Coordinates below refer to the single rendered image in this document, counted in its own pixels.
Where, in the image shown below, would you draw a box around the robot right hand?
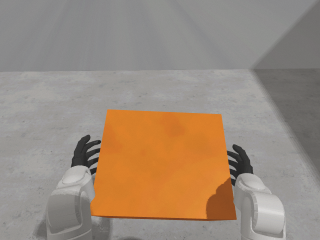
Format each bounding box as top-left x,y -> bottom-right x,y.
227,144 -> 254,186

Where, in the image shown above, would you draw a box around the robot left forearm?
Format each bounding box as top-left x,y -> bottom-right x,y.
46,165 -> 96,240

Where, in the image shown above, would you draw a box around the robot left hand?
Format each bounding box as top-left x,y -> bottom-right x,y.
71,134 -> 101,175

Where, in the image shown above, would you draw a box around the robot right forearm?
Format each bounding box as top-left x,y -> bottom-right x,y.
233,173 -> 286,240

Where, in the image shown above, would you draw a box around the carton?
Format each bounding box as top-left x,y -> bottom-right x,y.
90,109 -> 237,221

